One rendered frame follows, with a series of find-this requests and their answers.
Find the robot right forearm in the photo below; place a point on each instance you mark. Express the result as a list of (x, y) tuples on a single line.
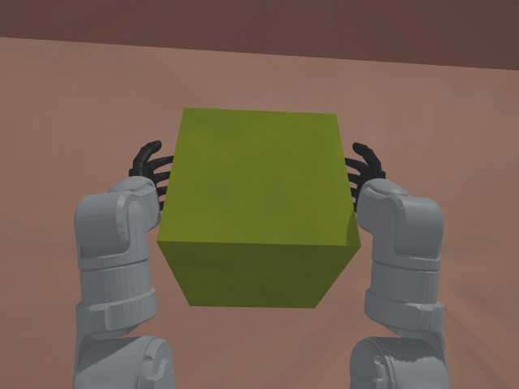
[(406, 252)]

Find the left robot hand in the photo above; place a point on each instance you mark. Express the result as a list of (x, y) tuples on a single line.
[(145, 169)]

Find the carton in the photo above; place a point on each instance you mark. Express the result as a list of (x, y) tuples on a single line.
[(258, 210)]

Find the robot left forearm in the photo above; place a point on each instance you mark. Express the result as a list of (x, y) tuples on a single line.
[(111, 232)]

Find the right robot hand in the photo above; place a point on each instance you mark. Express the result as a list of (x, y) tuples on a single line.
[(367, 173)]

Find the left robot upper arm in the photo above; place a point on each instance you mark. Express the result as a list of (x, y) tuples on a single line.
[(141, 362)]

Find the right robot upper arm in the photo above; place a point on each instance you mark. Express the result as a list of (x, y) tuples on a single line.
[(396, 363)]

